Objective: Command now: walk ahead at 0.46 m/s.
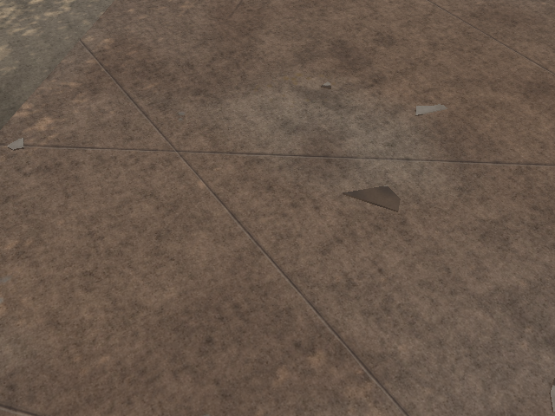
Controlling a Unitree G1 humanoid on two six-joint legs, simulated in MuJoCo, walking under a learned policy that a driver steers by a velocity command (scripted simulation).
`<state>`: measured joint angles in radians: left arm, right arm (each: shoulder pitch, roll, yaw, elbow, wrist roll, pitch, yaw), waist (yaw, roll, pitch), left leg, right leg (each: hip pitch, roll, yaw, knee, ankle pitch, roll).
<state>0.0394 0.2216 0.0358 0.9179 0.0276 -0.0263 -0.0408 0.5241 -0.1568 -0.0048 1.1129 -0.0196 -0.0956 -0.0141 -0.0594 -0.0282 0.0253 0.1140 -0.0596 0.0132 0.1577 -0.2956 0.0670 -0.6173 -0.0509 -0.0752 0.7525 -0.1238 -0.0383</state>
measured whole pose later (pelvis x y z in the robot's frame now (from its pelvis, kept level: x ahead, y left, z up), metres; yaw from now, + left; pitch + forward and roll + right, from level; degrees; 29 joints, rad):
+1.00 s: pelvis +0.56 +0.00 +0.01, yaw -12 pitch +0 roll +1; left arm 0.15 0.23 0.07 0.91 0.03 -0.01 -0.04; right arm 0.39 -0.19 -0.05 1.02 -0.02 -0.11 -0.01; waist -0.01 -0.04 0.05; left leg -0.02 -0.03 0.24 0.26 -0.24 0.06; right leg -0.66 -0.10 -0.02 0.95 -0.07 -0.07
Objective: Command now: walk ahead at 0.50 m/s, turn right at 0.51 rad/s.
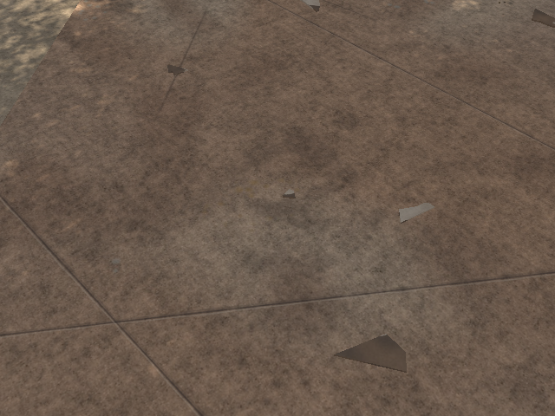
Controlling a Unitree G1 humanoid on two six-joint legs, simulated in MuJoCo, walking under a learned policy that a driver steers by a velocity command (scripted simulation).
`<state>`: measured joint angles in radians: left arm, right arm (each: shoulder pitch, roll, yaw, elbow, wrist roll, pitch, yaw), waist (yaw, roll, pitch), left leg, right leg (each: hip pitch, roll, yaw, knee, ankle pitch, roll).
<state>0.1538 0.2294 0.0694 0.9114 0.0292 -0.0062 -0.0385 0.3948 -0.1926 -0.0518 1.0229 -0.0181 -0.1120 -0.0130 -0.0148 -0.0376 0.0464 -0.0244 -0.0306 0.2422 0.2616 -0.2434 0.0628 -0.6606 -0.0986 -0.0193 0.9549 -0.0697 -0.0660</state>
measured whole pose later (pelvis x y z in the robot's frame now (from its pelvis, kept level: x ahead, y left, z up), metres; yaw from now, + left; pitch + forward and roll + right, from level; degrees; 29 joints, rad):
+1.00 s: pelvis +0.55 -0.12 +0.00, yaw -27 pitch +0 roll +1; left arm 0.24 0.27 0.05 0.84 0.04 -0.04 -0.03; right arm 0.33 -0.24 -0.04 0.89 -0.01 -0.08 0.01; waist -0.01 -0.04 0.04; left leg -0.17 -0.06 0.06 0.33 -0.17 0.07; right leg -0.51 -0.01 0.06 1.08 -0.28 -0.06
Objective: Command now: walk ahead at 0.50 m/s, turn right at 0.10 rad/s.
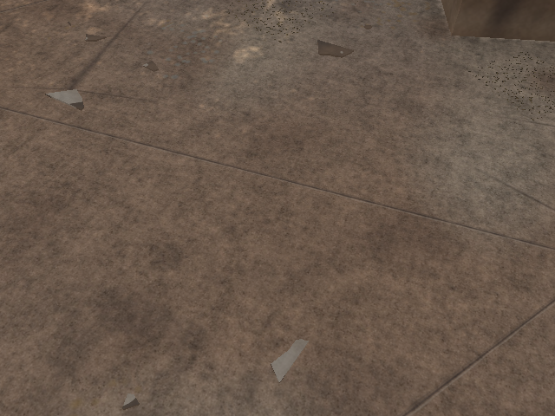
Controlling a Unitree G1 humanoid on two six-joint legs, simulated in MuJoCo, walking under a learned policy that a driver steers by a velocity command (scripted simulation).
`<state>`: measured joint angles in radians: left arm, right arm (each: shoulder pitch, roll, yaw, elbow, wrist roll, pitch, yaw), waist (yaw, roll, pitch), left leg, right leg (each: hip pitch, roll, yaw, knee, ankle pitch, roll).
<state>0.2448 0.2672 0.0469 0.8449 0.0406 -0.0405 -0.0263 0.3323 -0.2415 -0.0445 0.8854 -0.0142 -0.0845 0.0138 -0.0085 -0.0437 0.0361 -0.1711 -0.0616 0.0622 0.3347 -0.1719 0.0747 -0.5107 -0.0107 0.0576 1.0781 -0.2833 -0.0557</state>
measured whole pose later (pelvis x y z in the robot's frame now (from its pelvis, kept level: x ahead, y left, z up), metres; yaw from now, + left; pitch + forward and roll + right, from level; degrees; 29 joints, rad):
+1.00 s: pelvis +0.22 -0.01 +0.00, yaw +25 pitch +1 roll -2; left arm 0.19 0.28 0.07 0.79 0.02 0.05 0.01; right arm 0.21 -0.27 -0.07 0.74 0.00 0.04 0.00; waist 0.00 -0.03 0.05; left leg -0.27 -0.06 -0.03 0.44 -0.19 0.08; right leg -0.50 -0.03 0.00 1.05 -0.40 0.04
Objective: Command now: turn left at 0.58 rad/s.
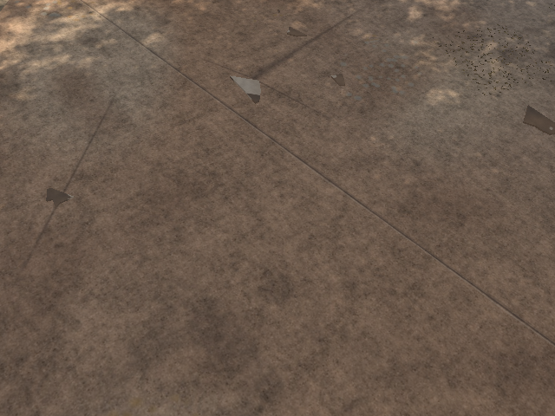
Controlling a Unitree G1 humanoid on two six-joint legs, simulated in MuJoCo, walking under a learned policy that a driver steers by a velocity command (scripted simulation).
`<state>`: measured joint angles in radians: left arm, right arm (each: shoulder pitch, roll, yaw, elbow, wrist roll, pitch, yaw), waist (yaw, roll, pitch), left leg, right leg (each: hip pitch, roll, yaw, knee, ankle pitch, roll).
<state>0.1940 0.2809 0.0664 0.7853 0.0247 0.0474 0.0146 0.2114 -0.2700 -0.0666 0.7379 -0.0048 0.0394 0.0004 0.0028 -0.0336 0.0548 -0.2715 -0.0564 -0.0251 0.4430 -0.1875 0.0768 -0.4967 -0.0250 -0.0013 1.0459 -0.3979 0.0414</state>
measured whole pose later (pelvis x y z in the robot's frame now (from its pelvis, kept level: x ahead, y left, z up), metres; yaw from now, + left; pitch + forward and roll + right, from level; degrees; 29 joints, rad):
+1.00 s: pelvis -0.03 -0.02 +0.00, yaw +10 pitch -2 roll +0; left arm 0.24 0.23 0.02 1.03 0.01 0.01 0.02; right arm 0.21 -0.23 0.00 1.01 -0.01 0.00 -0.03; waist 0.02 0.00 0.03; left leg -0.09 -0.05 -0.05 0.36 -0.23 0.04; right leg -0.16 0.01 0.00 0.36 -0.16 0.00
